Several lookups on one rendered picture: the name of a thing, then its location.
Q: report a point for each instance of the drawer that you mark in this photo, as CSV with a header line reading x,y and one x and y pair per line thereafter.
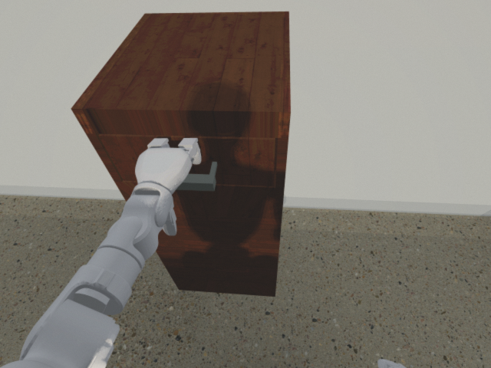
x,y
247,161

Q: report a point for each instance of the cabinet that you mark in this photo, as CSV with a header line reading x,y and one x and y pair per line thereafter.
x,y
204,74

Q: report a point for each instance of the handle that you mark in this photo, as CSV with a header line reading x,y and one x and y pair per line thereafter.
x,y
200,182

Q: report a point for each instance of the left robot upper arm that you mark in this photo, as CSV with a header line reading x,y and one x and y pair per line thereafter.
x,y
75,337

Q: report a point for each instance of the robot left forearm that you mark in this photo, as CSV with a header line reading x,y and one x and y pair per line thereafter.
x,y
104,283

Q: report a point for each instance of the robot left hand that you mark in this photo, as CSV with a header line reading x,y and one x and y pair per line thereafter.
x,y
167,167

